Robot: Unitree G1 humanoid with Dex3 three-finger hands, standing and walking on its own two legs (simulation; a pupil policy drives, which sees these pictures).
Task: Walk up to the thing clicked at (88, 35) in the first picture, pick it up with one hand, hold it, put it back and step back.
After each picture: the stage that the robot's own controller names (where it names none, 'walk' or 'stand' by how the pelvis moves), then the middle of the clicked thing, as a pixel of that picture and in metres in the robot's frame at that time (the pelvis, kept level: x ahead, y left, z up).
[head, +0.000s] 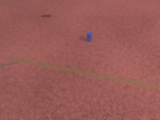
stand; (89, 37) +1.58 -0.10 -0.72
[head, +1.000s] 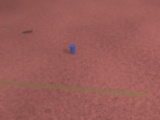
walk; (72, 49) +1.45 +0.19 -0.70
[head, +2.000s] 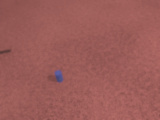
walk; (59, 76) +0.95 +0.32 -0.72
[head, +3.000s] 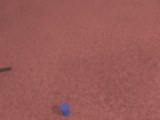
walk; (65, 110) +0.60 +0.21 -0.71
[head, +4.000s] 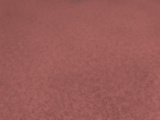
walk; out of the picture +0.42 +0.16 -0.70
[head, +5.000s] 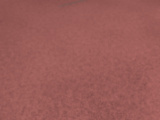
stand; out of the picture +0.36 +0.18 -0.72
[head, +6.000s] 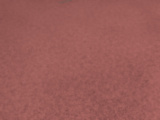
stand; out of the picture +0.36 +0.18 -0.73
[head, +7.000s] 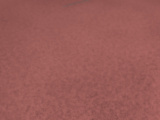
stand; out of the picture +0.37 +0.17 -0.73
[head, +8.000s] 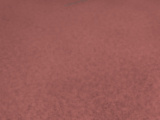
stand; out of the picture +0.36 +0.16 -0.73
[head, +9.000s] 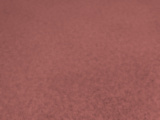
go down; out of the picture +0.37 +0.16 -0.72
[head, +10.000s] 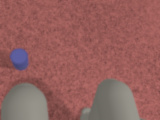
go down; (20, 60) +0.46 +0.20 -0.30
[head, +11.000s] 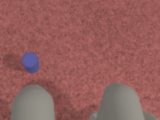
close in; (31, 63) +0.45 +0.19 -0.30
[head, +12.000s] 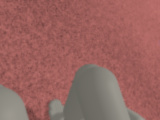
close in; out of the picture +0.44 +0.25 -0.22
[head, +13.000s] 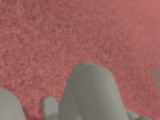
close; out of the picture +0.44 +0.25 -0.23
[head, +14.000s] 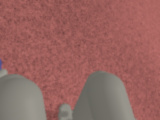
lift; out of the picture +0.37 +0.22 -0.19
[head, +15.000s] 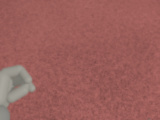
lift; out of the picture +0.27 +0.18 -0.57
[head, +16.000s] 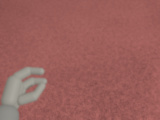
hold; out of the picture +0.25 +0.19 -0.68
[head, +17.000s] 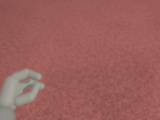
hold; out of the picture +0.24 +0.19 -0.68
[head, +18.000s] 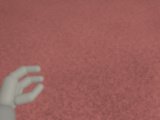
stand; out of the picture +0.25 +0.19 -0.68
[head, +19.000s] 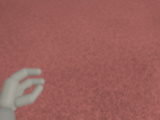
crouch; out of the picture +0.25 +0.19 -0.67
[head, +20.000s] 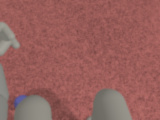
crouch; (24, 103) +0.32 +0.20 -0.37
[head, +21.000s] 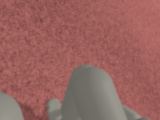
lower; out of the picture +0.29 +0.24 -0.24
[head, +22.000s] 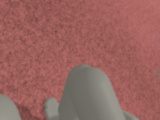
lower; out of the picture +0.29 +0.25 -0.24
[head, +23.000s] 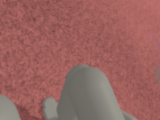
lower; out of the picture +0.29 +0.25 -0.24
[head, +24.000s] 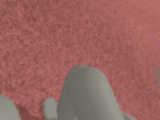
lower; out of the picture +0.29 +0.25 -0.25
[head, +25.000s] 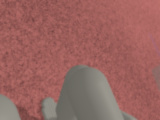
loosen; out of the picture +0.29 +0.25 -0.25
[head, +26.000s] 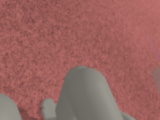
withdraw; out of the picture +0.29 +0.25 -0.25
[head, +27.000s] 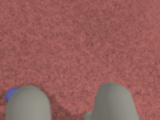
walk; (16, 97) +0.31 +0.22 -0.30
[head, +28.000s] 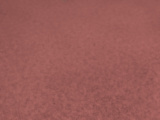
stand; out of the picture +0.25 +0.18 -0.65
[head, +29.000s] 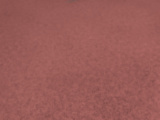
stand; out of the picture +0.26 +0.19 -0.67
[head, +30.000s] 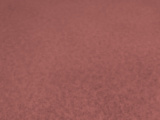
stand; out of the picture +0.26 +0.19 -0.67
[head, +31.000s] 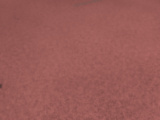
stand; out of the picture +0.26 +0.18 -0.72
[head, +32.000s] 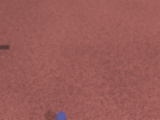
walk; (61, 118) +0.40 +0.12 -0.70
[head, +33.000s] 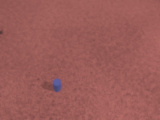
walk; (57, 85) +0.68 +0.15 -0.71
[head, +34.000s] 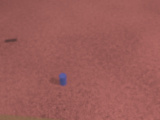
stand; (63, 79) +0.91 +0.17 -0.70
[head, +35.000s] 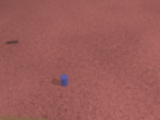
stand; (64, 80) +0.91 +0.16 -0.72
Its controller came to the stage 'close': yes
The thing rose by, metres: 0.24
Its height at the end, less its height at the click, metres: +0.00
